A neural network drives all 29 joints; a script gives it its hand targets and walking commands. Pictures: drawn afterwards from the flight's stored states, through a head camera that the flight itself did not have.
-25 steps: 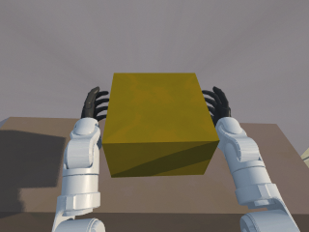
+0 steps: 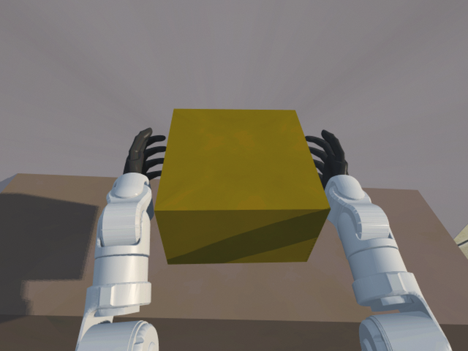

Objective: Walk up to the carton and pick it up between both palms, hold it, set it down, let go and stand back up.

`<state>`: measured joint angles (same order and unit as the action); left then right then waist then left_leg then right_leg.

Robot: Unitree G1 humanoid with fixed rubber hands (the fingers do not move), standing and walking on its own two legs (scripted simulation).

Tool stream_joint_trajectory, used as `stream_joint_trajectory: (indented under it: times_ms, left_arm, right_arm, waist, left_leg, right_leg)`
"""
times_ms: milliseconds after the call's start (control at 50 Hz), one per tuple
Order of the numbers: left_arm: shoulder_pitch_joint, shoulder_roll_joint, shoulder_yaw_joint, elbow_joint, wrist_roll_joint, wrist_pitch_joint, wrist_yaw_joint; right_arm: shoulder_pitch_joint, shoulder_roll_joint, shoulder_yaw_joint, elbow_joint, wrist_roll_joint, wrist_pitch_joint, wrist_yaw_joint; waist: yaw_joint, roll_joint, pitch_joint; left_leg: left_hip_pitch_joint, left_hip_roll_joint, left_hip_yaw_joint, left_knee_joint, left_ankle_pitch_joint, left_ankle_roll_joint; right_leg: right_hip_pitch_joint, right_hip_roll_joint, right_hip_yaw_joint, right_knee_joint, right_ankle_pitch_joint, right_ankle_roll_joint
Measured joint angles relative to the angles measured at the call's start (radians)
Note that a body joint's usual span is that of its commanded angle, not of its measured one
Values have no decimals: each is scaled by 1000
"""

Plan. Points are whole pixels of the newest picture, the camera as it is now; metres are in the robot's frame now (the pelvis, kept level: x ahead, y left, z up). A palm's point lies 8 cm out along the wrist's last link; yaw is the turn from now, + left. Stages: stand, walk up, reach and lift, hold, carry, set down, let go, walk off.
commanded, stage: hold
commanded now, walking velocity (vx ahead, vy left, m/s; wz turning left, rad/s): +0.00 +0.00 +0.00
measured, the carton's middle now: (236, 181) +0.38 +0.00 +0.14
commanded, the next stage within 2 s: none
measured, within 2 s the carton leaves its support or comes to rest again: neither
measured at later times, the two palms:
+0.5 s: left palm (141, 175) +0.36 +0.16 +0.17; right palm (334, 174) +0.37 -0.16 +0.17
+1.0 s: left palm (137, 175) +0.35 +0.17 +0.17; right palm (333, 176) +0.36 -0.16 +0.17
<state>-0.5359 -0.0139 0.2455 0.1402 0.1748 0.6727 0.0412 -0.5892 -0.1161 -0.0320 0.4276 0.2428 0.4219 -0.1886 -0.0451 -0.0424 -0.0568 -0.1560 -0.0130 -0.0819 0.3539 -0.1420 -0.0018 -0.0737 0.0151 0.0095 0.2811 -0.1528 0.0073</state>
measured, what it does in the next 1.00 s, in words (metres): stands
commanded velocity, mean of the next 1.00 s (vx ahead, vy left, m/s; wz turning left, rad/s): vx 0.00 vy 0.00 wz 0.00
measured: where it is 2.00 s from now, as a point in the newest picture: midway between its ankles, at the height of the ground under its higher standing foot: outside the picture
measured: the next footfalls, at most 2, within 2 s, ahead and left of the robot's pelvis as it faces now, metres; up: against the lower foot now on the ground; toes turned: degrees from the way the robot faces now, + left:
none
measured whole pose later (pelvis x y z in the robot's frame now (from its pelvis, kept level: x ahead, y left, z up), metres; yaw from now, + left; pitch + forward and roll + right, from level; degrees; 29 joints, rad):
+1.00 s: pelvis +0.00 +0.00 +0.00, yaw +0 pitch -2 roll -1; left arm -0.55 -0.01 0.25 0.16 0.16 0.66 0.04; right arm -0.60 -0.11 -0.05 0.43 0.23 0.43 -0.19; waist -0.03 -0.04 -0.07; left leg -0.18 -0.01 -0.08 0.35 -0.13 0.00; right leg -0.10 0.02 0.01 0.29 -0.15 0.01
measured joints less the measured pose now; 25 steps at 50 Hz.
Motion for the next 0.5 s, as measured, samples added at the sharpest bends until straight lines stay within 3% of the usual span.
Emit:
stream_joint_trajectory:
  times_ms: [280, 500]
  left_arm:
    - [-9, 7, -17, -3, -21, -10, 21]
    - [34, -7, -9, -33, -11, -1, 5]
  right_arm:
    - [-4, -6, -8, -11, 6, -11, 2]
    - [12, -14, 20, -25, 16, 9, -5]
  waist:
    - [3, 4, -17]
    - [-6, 2, 0]
  left_leg:
    - [-29, 3, 5, 12, -7, 1]
    - [14, 3, -1, 6, -19, -1]
  right_leg:
    - [-27, 3, 4, 6, -3, 0]
    - [19, 3, 0, -4, -13, -2]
